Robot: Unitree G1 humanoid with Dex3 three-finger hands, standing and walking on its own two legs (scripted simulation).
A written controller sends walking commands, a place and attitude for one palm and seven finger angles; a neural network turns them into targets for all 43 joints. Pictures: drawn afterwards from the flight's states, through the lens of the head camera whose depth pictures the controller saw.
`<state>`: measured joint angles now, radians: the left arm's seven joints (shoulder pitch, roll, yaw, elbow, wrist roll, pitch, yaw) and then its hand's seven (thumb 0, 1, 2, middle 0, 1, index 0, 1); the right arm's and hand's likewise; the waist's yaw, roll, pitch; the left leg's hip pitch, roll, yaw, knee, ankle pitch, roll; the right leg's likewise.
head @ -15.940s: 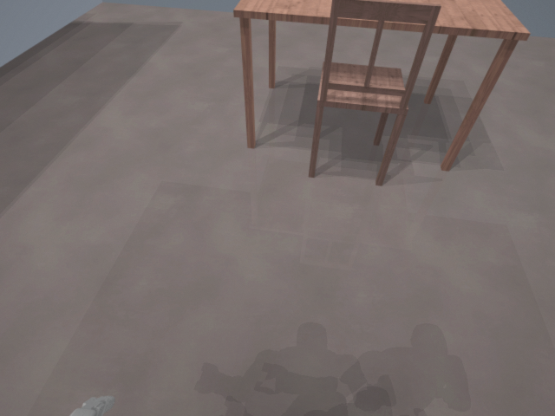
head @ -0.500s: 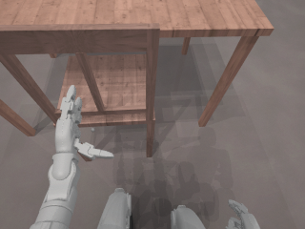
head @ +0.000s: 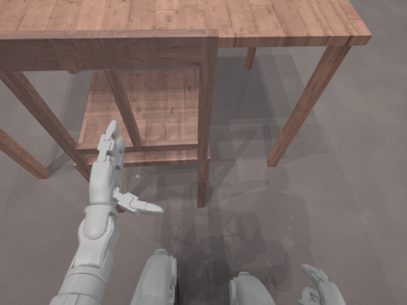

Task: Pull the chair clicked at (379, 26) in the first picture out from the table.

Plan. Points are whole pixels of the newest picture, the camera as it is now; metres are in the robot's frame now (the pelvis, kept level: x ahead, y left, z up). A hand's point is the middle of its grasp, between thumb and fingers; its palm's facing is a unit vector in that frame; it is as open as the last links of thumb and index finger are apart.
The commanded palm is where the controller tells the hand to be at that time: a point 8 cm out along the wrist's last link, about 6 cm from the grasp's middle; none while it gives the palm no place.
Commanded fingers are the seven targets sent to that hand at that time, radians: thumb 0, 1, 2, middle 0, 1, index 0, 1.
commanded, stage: aim the fingers beside a spindle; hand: left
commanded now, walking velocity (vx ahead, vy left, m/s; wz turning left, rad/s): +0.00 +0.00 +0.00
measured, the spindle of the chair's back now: (126, 112) +0.50 +0.19 +0.03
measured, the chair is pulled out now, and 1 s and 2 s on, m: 0.00 0.00 0.00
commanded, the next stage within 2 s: push the fingers through the gap in 0.04 s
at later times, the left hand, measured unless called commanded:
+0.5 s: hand (138, 157) +0.39 +0.15 +0.03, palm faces +0.11 -0.99 -0.03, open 16.9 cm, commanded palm +0.36 +0.19 +0.03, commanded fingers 0.00 -0.50 0.30 -0.06 -0.08 -0.06 -0.08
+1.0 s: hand (138, 136) +0.43 +0.15 +0.03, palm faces +0.12 -0.99 -0.02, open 17.0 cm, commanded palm +0.41 +0.19 +0.03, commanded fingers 0.00 -0.50 0.30 -0.06 -0.08 -0.06 -0.08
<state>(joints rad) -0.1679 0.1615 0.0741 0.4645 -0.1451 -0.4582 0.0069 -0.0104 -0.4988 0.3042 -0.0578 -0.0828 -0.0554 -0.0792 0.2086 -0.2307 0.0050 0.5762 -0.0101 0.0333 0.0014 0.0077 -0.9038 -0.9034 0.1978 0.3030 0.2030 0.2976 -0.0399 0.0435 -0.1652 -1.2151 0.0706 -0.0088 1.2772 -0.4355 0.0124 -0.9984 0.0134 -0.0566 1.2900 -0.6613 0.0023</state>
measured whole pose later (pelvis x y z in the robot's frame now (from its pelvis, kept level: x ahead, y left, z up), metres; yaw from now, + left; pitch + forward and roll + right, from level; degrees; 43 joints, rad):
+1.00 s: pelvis +0.00 +0.00 +0.00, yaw -1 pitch +23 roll -3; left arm -0.50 0.24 0.24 0.76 -0.11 -0.50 0.02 -0.01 -0.50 0.30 -0.06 -0.08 -0.05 -0.08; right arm 0.26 -0.24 -0.01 0.64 -0.03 0.06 0.01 0.01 -0.90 -0.90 0.20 0.30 0.20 0.30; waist -0.09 0.05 -0.16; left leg -1.26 0.09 0.00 1.27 -0.43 0.01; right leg -1.05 0.03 -0.05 1.29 -0.65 0.00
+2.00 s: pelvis +0.00 +0.00 +0.00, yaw -2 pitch +24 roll -4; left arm -0.64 0.26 0.28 0.92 -0.08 -0.52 0.02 -0.01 -0.50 0.30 -0.09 -0.18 -0.09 -0.18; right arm 0.28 -0.24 -0.01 0.63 -0.04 0.12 0.03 0.00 -0.91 -0.90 0.20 0.30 0.20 0.30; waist -0.11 0.05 -0.16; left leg -1.28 0.08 -0.01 1.28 -0.43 0.02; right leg -1.07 0.03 -0.04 1.29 -0.64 0.01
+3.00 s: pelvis +0.02 +0.01 +0.01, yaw -1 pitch +25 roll -4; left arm -0.56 0.24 0.23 0.81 -0.11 -0.49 0.06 0.01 0.77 0.79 -0.39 -1.43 -0.38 -1.43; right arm 0.28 -0.23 -0.01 0.62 -0.04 0.13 0.06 0.00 -0.91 -0.90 0.20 0.30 0.20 0.30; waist -0.10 0.05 -0.17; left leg -1.24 0.08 0.00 1.25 -0.45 0.02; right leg -1.03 0.03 -0.04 1.24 -0.65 0.01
